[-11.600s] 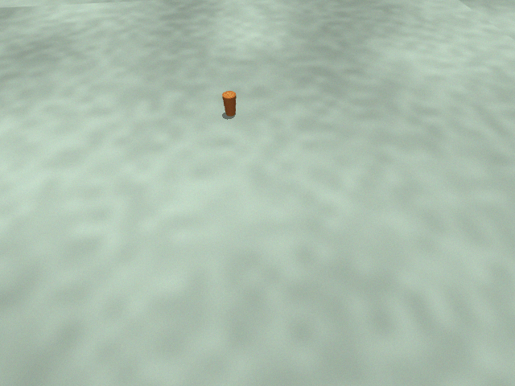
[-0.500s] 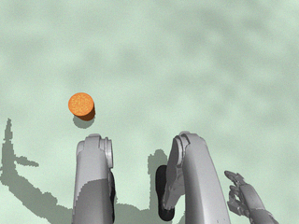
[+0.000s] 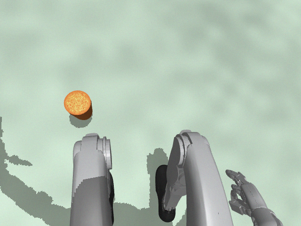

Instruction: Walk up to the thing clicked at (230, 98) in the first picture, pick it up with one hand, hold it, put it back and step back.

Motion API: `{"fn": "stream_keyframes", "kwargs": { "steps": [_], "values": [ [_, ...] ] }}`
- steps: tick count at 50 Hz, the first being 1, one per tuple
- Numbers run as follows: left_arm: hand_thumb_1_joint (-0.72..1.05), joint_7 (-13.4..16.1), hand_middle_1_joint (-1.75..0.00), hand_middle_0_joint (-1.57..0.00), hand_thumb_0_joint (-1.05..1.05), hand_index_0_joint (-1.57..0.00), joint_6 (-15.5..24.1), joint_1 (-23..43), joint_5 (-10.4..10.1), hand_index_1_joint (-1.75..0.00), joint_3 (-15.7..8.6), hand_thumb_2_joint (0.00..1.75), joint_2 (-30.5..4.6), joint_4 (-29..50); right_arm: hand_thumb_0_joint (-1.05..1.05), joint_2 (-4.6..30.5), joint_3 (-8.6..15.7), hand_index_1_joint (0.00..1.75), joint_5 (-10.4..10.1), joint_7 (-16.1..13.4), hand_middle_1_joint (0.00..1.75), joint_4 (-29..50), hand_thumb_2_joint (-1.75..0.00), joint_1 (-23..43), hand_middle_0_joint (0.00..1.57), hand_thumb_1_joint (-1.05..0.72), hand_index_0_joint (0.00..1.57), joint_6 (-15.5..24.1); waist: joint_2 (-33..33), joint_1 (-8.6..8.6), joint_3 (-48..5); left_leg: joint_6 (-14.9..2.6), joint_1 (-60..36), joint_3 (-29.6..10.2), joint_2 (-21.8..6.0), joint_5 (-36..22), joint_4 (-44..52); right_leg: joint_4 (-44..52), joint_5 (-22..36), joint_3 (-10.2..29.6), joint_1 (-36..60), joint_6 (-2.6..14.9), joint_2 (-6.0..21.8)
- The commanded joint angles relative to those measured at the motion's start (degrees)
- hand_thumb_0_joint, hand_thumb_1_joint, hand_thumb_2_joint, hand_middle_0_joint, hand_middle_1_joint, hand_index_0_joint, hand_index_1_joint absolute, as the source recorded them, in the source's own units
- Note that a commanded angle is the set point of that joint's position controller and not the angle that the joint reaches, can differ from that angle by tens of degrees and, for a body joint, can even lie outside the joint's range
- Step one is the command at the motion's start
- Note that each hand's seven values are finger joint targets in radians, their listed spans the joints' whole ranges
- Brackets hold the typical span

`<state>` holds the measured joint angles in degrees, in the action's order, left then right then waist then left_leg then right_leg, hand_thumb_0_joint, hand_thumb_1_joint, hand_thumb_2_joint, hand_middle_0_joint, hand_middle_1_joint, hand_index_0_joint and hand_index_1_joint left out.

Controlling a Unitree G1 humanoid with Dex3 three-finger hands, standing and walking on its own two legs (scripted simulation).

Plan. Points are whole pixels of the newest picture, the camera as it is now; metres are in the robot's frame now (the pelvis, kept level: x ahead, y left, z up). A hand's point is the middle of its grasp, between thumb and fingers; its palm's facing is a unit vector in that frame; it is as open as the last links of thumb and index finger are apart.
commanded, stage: go down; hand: left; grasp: from the side
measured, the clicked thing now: (81, 108) +0.45 +0.22 -0.31
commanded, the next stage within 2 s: approach in 0.12 s
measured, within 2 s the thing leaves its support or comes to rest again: neither
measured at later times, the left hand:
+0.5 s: hand out of the picture +0.37 +0.40 -0.06, palm faces +0.20 -0.98 +0.00, open 17.5 cm
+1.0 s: hand (58, 114) +0.40 +0.28 -0.24, palm faces +0.08 -0.99 +0.07, open 17.6 cm
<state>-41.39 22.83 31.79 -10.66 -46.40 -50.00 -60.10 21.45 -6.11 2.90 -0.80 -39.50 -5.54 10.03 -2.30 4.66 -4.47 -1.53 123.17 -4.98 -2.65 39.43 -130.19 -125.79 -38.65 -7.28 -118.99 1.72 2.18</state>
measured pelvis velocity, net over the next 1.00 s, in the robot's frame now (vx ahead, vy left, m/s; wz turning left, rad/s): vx -0.01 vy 0.01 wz -0.13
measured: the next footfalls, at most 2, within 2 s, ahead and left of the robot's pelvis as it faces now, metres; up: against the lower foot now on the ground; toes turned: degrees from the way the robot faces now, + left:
none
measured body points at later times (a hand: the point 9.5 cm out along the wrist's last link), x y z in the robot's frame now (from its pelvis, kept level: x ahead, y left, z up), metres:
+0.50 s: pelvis -0.01 +0.00 -0.03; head +0.22 +0.09 +0.35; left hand +0.36 +0.45 -0.06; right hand +0.16 -0.27 -0.11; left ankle +0.08 +0.12 -0.34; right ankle +0.10 -0.11 -0.34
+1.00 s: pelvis -0.01 +0.01 -0.08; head +0.23 +0.15 +0.27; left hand +0.39 +0.33 -0.24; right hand +0.16 -0.25 -0.14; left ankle +0.08 +0.12 -0.34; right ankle +0.10 -0.11 -0.34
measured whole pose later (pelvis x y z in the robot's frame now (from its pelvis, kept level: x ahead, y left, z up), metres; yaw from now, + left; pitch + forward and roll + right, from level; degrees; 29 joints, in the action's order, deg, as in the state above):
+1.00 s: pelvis -0.01 +0.01 -0.08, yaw -8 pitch +17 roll -14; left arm -30.4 54.5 34.0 -13.8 -37.2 -45.5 -79.8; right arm 21.1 -23.1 15.3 4.1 -36.0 8.8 7.0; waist -13.0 11.6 12.4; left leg -2.0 127.9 -14.7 -3.8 41.5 -149.7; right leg -138.2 -36.4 -14.8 -120.3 0.4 -0.4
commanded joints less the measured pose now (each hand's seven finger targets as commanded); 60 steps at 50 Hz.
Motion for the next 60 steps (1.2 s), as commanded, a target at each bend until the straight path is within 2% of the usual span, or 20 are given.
{"fn": "stream_keyframes", "kwargs": {
  "steps": [1, 7, 11, 14, 18, 19, 24, 26, 28, 31, 36, 38, 40, 42, 44, 48, 51, 54, 57, 60],
  "values": [
    [-0.53, 0.3, -0.05, -0.05, 0.0, -0.03, 3.5, 9.1, -2.7, -0.07, -4.6, 0.09, -25.0, 10.1, 0.0, 13.7, 4.9, 0.3, -0.4, -1.2, 0.3, 2.8, -0.91, -7.4, 0.2, -0.92, 0.2, 1.3, 15.0, -2.6, -35.2, 0.03, -27.0, 0.2, 0.9, -7.2, 17.4, 12.1, 5.9, 1.1, 15.7, 0.92, -2.5],
    [-0.5, -0.3, -0.05, -0.05, 0.0, -0.03, 3.4, 8.6, -3.0, -0.06, -3.7, 0.09, -23.9, 8.9, 0.0, 13.8, 4.7, 0.3, -0.4, -1.3, 0.3, 3.2, -0.91, -7.0, 0.2, -0.92, 0.2, 1.5, 14.4, -1.96, -33.6, -0.06, -26.2, 0.1, 0.9, -6.7, 16.8, 12.2, 5.6, 1.0, 14.7, 0.86, -2.6],
    [-0.51, -0.6, -0.1, -0.07, 0.0, -0.03, 4.0, 11.1, -3.2, -0.13, -4.3, 0.14, -25.9, 11.1, 0.0, 14.4, 4.6, 0.3, -0.5, -1.4, 0.3, 3.5, -0.91, -6.6, 0.2, -0.93, 0.2, 1.6, 17.4, -2.02, -34.6, 0.25, -28.4, -0.8, 0.6, -6.7, 17.3, 10.9, 5.9, 0.8, 13.1, 1.05, -2.5],
    [-0.56, -1.2, -0.07, -0.07, 0.0, -0.04, 4.5, 9.0, -4.0, -0.1, -3.2, 0.07, -22.1, 6.0, 0.0, 13.7, 4.0, 0.3, -0.2, -1.2, 0.3, 2.9, -0.91, -6.6, 0.2, -0.9, 0.2, 1.7, 13.5, -0.75, -30.7, -0.05, -24.5, -0.5, 0.8, -6.8, 15.5, 10.9, 5.4, 0.5, 12.6, 0.86, -2.7],
    [-0.58, -2.2, -0.07, -0.07, 0.0, -0.04, 7.8, 8.4, -6.1, -0.09, -2.1, 0.06, -17.7, 1.6, 0.0, 14.1, 2.8, 0.3, 0.5, -0.7, 0.3, 2.6, -0.91, -5.8, 0.2, -0.91, 0.2, 2.0, 11.0, 0.8, -28.2, -0.01, -22.7, -0.9, 0.6, -8.2, 12.5, 9.3, 6.9, -0.4, 12.0, 0.68, -3.1],
    [-0.56, -2.6, -0.07, -0.07, 0.0, -0.04, 9.0, 9.2, -6.7, -0.1, -0.6, 0.06, -15.8, 0.1, 0.0, 14.0, 2.4, 0.3, 0.6, -0.6, 0.3, 2.7, -0.91, -5.4, 0.2, -0.91, 0.2, 2.3, 10.3, 2.1, -26.9, -0.05, -21.3, -1.2, 0.6, -7.4, 11.8, 8.9, 6.2, -0.8, 11.4, 0.63, -3.2],
    [-0.57, -2.2, -0.07, -0.06, 0.0, -0.03, 15.5, 12.2, -8.1, -0.09, -0.2, 0.07, -16.5, -3.6, 0.0, 14.9, 0.4, 0.3, 2.3, 0.2, 0.3, 3.5, -0.91, -2.5, 0.2, -0.9, 0.2, 3.0, 9.0, 2.7, -26.5, -0.11, -18.3, -0.9, 0.4, -5.2, 7.4, 7.1, 5.2, -1.3, 12.0, 0.22, -3.9],
    [-0.58, -1.6, -0.07, -0.07, 0.0, -0.04, 18.0, 12.0, -7.6, -0.09, -0.4, 0.06, -17.5, -3.4, 0.0, 15.6, -0.1, 0.3, 3.2, 0.5, 0.3, 3.7, -0.91, -1.4, 0.2, -0.91, 0.2, 3.0, 11.5, 1.89, -27.0, 0.47, -20.2, -1.2, 0.0, -5.3, 6.9, 5.7, 5.2, -1.7, 11.0, 0.46, -4.1],
    [-0.53, -0.3, -0.06, -0.06, 0.0, -0.03, 20.2, 13.4, -6.6, -0.09, -1.4, 0.08, -20.6, -3.3, 0.0, 16.1, -1.2, 0.3, 4.3, 0.7, 0.3, 3.5, -0.91, -0.6, 0.2, -0.9, 0.2, 2.7, 14.1, 1.9, -28.1, 0.84, -21.7, -1.3, -0.3, -6.6, 5.9, 4.6, 6.2, -2.0, 12.2, 0.45, -4.2],
    [-0.53, 1.1, -0.07, -0.06, 0.0, -0.03, 23.2, 11.4, -5.3, -0.1, -1.8, 0.08, -21.7, -3.0, 0.0, 17.1, -2.7, 0.3, 5.8, 1.2, 0.3, 3.7, -0.91, 1.4, 0.2, -0.91, 0.2, 1.6, 19.0, 1.56, -28.6, 1.83, -25.3, -2.5, -0.8, -9.4, 6.0, 2.0, 8.1, -3.2, 11.8, 0.74, -4.1],
    [-0.56, 3.4, -0.08, -0.06, 0.0, -0.03, 28.2, 11.0, -4.6, -0.11, -1.4, 0.1, -21.9, -1.3, 0.0, 18.1, -5.2, 0.3, 8.3, 1.8, 0.3, 3.8, -0.91, 4.6, 0.2, -0.93, 0.2, -0.5, 24.6, 2.8, -27.9, 2.91, -29.4, -4.5, -1.7, -13.2, 4.4, -1.0, 10.1, -5.1, 10.6, 0.86, -4.6],
    [-0.55, 4.1, -0.08, -0.06, 0.0, -0.04, 29.7, 11.0, -5.0, -0.1, 0.7, 0.08, -17.9, -1.6, 0.0, 18.5, -5.9, 0.3, 9.1, 1.9, 0.3, 3.5, -0.91, 5.6, 0.2, -0.93, 0.2, -1.1, 25.2, 4.33, -26.4, 3.07, -30.2, -5.5, -2.0, -13.5, 3.5, -1.8, 10.1, -6.0, 9.0, 0.78, -4.8],
    [-0.58, 4.6, -0.09, -0.06, 0.0, -0.04, 30.6, 10.6, -5.3, -0.11, 5.8, 0.08, -10.0, -5.0, 0.0, 18.1, -6.7, 0.3, 9.9, 2.3, 0.3, 3.2, -0.91, 6.6, 0.2, -0.94, 0.2, -1.3, 23.4, 7.05, -23.4, 3.16, -29.1, -6.5, -2.2, -12.8, 2.6, -2.1, 10.3, -7.1, 8.3, 0.63, -4.9],
    [-0.61, 5.9, -0.09, -0.07, 0.0, -0.04, 31.5, 10.7, -5.2, -0.11, 8.9, 0.08, -6.5, -9.5, 0.0, 18.5, -7.5, 0.3, 10.4, 2.6, 0.3, 3.3, -0.91, 7.3, 0.2, -0.94, 0.2, -1.5, 20.5, 8.92, -21.2, 3.11, -27.6, -7.3, -2.2, -12.1, 1.4, -2.1, 10.9, -8.0, 8.7, 0.31, -4.9],
    [-0.61, 7.8, -0.06, -0.07, 0.0, -0.05, 33.3, 12.2, -4.7, -0.07, 8.4, 0.02, -9.7, -9.9, 0.0, 18.7, -8.6, 0.3, 11.1, 2.8, 0.3, 3.7, -0.91, 8.0, 0.2, -0.94, 0.2, -1.9, 18.3, 8.89, -21.0, 2.77, -24.5, -7.0, -2.1, -11.6, -0.7, -1.9, 11.9, -8.1, 11.0, 0.03, -5.3],
    [-0.61, 13.0, -0.06, -0.08, 0.0, -0.07, 37.3, 13.1, -4.5, -0.07, 7.8, 0.0, -9.9, -11.6, 0.0, 18.8, -11.0, 0.3, 12.8, 3.8, 0.3, 5.0, -0.91, 10.7, 0.2, -0.95, 0.2, -2.9, 15.1, 9.28, -18.6, 2.13, -19.9, -7.4, -2.0, -10.0, -2.8, -1.9, 12.2, -8.8, 14.4, -0.42, -5.9],
    [-0.61, 16.8, -0.06, -0.07, 0.0, -0.07, 39.9, 11.2, -3.6, -0.06, 7.5, 0.01, -8.8, -13.2, 0.0, 19.3, -12.2, 0.3, 13.6, 4.5, 0.3, 5.7, -0.91, 12.1, 0.2, -0.94, 0.2, -3.7, 17.4, 8.3, -17.0, 2.84, -22.2, -8.0, -2.1, -10.3, -2.1, -2.7, 11.6, -9.7, 14.0, -0.31, -6.1],
    [-0.61, 20.7, -0.06, -0.07, 0.0, -0.07, 41.6, 9.4, -1.5, -0.06, 5.3, 0.02, -12.6, -12.2, 0.0, 20.1, -12.6, 0.3, 14.5, 4.9, 0.3, 6.6, -0.91, 12.9, 0.2, -0.94, 0.2, -4.5, 19.4, 7.8, -16.3, 3.08, -21.5, -8.0, -2.2, -9.9, -2.0, -2.8, 12.1, -10.2, 15.5, -0.35, -6.4],
    [-0.59, 23.2, -0.05, -0.07, 0.0, -0.07, 42.1, 9.9, 0.5, -0.05, 7.6, 0.01, -10.5, -11.8, 0.0, 20.3, -12.9, 0.3, 15.3, 5.3, 0.3, 6.3, -0.91, 12.8, 0.2, -0.94, 0.2, -5.3, 21.1, 9.64, -13.8, 3.39, -21.1, -8.6, -2.5, -7.6, -1.1, -2.7, 11.5, -10.9, 14.7, -0.41, -6.4],
    [-0.55, 23.8, -0.04, -0.06, 0.0, -0.06, 42.3, 10.2, 1.2, -0.04, 12.6, 0.01, -6.3, -10.7, 0.0, 20.8, -12.7, 0.3, 15.7, 5.6, 0.3, 6.4, -0.91, 13.7, 0.2, -0.93, 0.2, -5.6, 21.5, 11.76, -11.9, 3.56, -21.1, -9.4, -2.6, -5.6, -0.7, -2.8, 10.9, -11.7, 12.9, -0.57, -6.3]
  ]
}}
